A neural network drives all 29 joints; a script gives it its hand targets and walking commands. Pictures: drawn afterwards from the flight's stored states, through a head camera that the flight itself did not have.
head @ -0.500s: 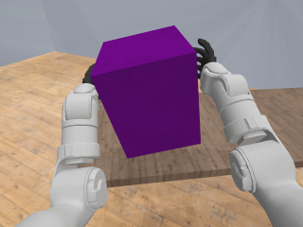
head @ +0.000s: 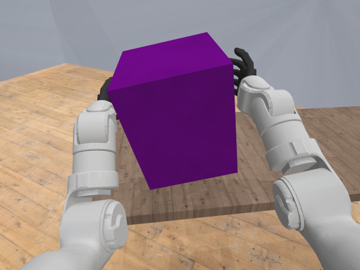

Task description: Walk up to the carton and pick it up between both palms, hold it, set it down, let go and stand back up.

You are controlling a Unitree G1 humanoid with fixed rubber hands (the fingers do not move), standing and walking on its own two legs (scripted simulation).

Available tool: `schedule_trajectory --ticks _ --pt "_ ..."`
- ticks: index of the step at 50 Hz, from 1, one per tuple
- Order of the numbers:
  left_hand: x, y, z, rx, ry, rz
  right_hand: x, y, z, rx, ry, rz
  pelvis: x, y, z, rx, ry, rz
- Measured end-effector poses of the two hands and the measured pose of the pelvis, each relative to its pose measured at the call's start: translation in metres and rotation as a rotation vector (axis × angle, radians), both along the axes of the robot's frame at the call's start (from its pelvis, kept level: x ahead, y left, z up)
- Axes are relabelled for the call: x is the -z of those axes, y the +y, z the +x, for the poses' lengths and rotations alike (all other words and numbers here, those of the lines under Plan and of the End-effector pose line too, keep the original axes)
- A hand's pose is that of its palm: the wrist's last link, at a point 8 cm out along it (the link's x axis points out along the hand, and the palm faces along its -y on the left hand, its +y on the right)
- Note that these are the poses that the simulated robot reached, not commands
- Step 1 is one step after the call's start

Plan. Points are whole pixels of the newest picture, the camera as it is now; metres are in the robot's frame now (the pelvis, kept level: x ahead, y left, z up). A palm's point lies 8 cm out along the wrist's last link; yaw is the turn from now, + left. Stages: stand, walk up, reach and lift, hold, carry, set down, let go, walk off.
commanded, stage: hold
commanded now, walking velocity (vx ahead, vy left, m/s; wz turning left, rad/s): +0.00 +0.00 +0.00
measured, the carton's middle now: (178, 110) +0.39 +0.00 +0.25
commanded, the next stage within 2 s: none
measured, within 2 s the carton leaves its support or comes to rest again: neither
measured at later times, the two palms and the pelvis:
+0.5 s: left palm (108, 108) +0.37 +0.15 +0.27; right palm (247, 83) +0.37 -0.14 +0.32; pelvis +0.00 +0.00 +0.00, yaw +0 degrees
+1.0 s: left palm (107, 108) +0.37 +0.15 +0.27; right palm (245, 84) +0.37 -0.14 +0.32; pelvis +0.00 +0.00 +0.00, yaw +0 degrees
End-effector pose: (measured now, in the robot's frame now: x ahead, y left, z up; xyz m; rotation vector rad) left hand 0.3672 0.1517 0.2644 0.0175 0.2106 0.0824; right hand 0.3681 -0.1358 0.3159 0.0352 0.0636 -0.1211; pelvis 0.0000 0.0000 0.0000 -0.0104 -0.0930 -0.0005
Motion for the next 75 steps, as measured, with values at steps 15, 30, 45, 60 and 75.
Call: schedule_trajectory --ticks 15,30,45,60,75 --pt "-0.0004 -0.0009 -0.0001 0.004 0.003 0.008 0.0008 -0.0011 -0.0009 0.004 0.005 0.011 0.0 0.0002 -0.0028 0.0 0.011 -0.001" --pt "-0.0037 -0.0023 -0.0007 0.004 -0.001 0.0 -0.0037 -0.0022 -0.002 0.005 0.003 0.0 0.0002 -0.0016 -0.0025 0.002 0.007 0.0" --pt "-0.0014 0.0006 0.0016 0.007 0.005 0.004 -0.0006 0.0004 0.0 0.007 0.011 0.008 0.0002 0.0004 -0.002 -0.001 0.014 -0.002" --pt "-0.0008 -0.0008 0.0021 0.008 -0.001 0.012 0.0004 -0.0009 0.0002 0.007 0.007 0.007 0.0001 0.0016 0.0004 -0.003 0.011 -0.003" --pt "-0.0058 -0.0013 -0.0023 0.001 -0.004 -0.003 -0.0026 -0.0018 -0.0038 0.006 0.005 0.012 0.0001 -0.0012 -0.0036 0.0 0.008 0.0"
